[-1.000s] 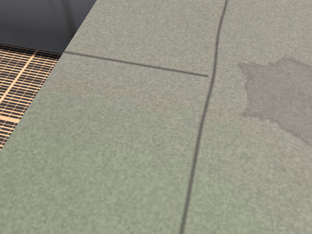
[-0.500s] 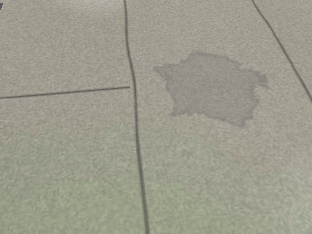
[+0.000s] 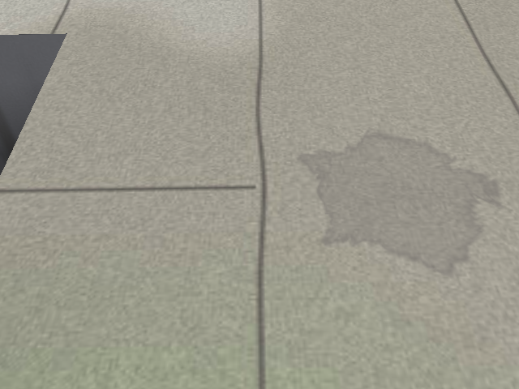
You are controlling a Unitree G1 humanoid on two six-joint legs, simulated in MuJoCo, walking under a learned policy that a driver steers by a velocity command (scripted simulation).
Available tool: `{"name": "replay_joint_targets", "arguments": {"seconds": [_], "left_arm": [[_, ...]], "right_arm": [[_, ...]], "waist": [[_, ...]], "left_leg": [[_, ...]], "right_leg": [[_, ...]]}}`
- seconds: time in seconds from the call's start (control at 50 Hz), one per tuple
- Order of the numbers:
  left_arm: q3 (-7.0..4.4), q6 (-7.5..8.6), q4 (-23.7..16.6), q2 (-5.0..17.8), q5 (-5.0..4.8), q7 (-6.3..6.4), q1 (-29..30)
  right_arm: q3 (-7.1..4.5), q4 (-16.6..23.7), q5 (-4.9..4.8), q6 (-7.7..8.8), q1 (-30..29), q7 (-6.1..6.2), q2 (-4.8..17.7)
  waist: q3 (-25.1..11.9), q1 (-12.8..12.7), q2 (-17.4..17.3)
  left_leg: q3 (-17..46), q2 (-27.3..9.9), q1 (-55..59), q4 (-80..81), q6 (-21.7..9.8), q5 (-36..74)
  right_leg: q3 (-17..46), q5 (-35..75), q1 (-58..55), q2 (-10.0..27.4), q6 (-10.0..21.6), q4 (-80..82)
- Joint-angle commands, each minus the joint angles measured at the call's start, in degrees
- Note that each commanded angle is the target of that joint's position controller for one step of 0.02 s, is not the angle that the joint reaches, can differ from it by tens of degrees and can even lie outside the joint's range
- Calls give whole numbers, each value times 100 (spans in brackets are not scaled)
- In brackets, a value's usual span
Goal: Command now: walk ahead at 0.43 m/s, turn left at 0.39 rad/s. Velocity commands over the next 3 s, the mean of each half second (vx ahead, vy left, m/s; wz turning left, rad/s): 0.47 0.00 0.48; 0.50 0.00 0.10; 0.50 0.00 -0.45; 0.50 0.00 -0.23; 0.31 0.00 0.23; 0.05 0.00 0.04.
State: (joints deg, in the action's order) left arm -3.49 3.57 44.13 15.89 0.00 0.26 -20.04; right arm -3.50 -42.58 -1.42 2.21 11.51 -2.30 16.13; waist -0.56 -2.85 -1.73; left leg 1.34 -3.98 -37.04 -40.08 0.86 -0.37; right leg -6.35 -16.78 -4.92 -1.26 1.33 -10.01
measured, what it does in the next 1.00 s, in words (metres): walks ahead, turning left: left foot, then right foot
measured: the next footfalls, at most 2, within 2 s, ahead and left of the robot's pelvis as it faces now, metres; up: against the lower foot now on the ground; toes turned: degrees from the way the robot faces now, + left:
left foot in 0.12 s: +0.23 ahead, +0.15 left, +0.00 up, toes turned +7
right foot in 0.62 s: +0.57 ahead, +0.01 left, +0.00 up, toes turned +20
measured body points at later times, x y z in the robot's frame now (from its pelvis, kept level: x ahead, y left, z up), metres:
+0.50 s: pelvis +0.28 +0.07 +0.00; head +0.31 +0.10 +0.45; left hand +0.42 +0.37 -0.08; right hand +0.42 -0.19 -0.10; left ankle +0.19 +0.14 -0.74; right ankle +0.51 -0.04 -0.69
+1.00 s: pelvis +0.56 +0.12 +0.01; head +0.60 +0.12 +0.45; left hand +0.47 +0.38 -0.12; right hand +0.85 -0.03 -0.08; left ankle +0.68 +0.33 -0.69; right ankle +0.53 +0.00 -0.74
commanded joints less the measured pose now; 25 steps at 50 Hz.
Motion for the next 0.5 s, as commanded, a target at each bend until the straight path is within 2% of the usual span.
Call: {"name": "replay_joint_targets", "arguments": {"seconds": [0.02, 0.04, 0.06, 0.08, 0.1, 0.12, 0.14, 0.16, 0.18, 0.2, 0.22, 0.24, 0.26, 0.28, 0.32, 0.36, 0.42, 0.46, 0.5], "left_arm": [[-285, 27, -159, 981, -77, 20, -70], [-303, 2, -131, 1031, -97, 23, -68], [-324, -22, -126, 1110, -106, 31, -22], [-346, -48, -133, 1206, -109, 49, 18], [-350, -91, -147, 1256, -109, 77, 92], [-294, -105, -174, 1154, -97, 113, 33], [-166, -41, -349, 850, 8, 133, -104], [83, 142, -585, 166, 131, 47, -475], [-44, 319, -605, 759, -94, -27, 228], [-85, 422, -774, 956, -248, -70, 654], [-55, 485, -792, 880, -148, -39, 740], [-86, 483, -769, 880, -5, -12, 739], [-110, 422, -754, 883, 27, -18, 606], [-108, 356, -727, 844, 54, -23, 499], [-82, 233, -689, 724, 106, -11, 436], [-37, 195, -821, 621, 129, 10, 861], [55, 253, -947, 407, 89, -33, 1557], [81, 314, -996, 385, 24, -111, 1922], [46, 364, -1041, 501, -15, -175, 2093]], "right_arm": [[11, 800, -6, 152, -1074, -118, 305], [11, 864, -7, 155, -1095, -147, 326], [-13, 915, -6, 151, -1027, -163, 389], [-72, 926, 1, 138, -818, -159, 507], [-190, 812, 3, 119, -199, -135, 701], [-377, 582, -26, 94, 722, -66, 1025], [-551, 451, -47, 28, 1572, 52, 1529], [-537, 506, -61, 89, 1503, 44, 1901], [-373, 593, -15, 141, 1544, 42, 1308], [-307, 562, 33, 173, 1300, 45, 1122], [-279, 624, 24, 176, 918, 56, 1054], [-231, 719, 60, 166, 574, 69, 915], [-189, 829, 138, 169, 355, 93, 832], [-189, 861, 148, 178, 230, 112, 830], [-193, 798, 101, 213, 211, 161, 867], [-214, 711, 81, 218, 319, 227, 961], [-222, 568, 31, 173, 534, 288, 997], [-221, 422, 7, 166, 811, 304, 1008], [-206, 291, -11, 150, 998, 306, 973]], "waist": [[858, -238, 535], [830, -205, 557], [711, -110, 613], [433, 48, 709], [-29, 426, 729], [-612, 881, 596], [-1231, 1166, -124], [-1924, 610, -1339], [-1898, 1042, -698], [-1075, 996, -495], [-661, 748, 34], [-351, 529, 105], [-270, 332, -61], [-213, 234, -141], [-69, 137, -114], [149, 239, -102], [193, 521, -217], [182, 726, -253], [216, 786, -300]], "left_leg": [[-138, -70, -601, 386, -241, -245], [-254, -6, -458, 471, -342, -460], [-413, 130, -156, 535, -461, -706], [-615, 348, 350, 520, -587, -923], [-795, 623, 1269, 607, -732, -935], [-787, 885, 2752, 771, -938, -793], [878, -57, 4723, 923, -1431, -1349], [4222, -1434, 5960, 1814, -2356, -2668], [4411, -1456, 5926, 2362, -2170, -2875], [3556, -1300, 5259, 2413, -1933, -2319], [2923, -1056, 4449, 2392, -1789, -1718], [2457, -841, 3747, 2484, -1720, -1114], [2233, -699, 3268, 2636, -1727, -751], [2112, -627, 2966, 2763, -1785, -476], [1712, -496, 2470, 2879, -1823, 12], [1422, -312, 2198, 2926, -1730, 190], [1102, -16, 2069, 2778, -1415, -111], [1197, -133, 2174, 2763, -1356, -349], [1410, -331, 2617, 2536, -1322, -388]], "right_leg": [[338, 1375, 89, 1790, 833, 289], [260, 1760, 22, 1807, 788, 130], [147, 2668, -19, 1788, 724, -174], [19, 3973, -53, 1756, 646, -666], [-207, 5081, 68, 1628, 507, -1605], [-429, 5299, 672, 1370, 295, -2892], [-450, 3473, 2465, 1024, -18, -4807], [423, -1591, 4347, -135, -297, -6509], [1321, -1462, 4910, 84, -190, -6951], [1218, -911, 5207, 324, -58, -6797], [1163, -453, 5017, 580, -1, -6322], [1148, -154, 4707, 728, -38, -5869], [1194, 45, 4351, 819, -79, -5715], [1147, 128, 4191, 820, -167, -5573], [1014, 321, 4087, 782, -369, -5185], [930, 934, 4169, 693, -535, -4410], [848, 2104, 3734, 414, -586, -2876], [805, 2595, 3434, 295, -556, -2369], [915, 2580, 3489, 298, -425, -2044]]}}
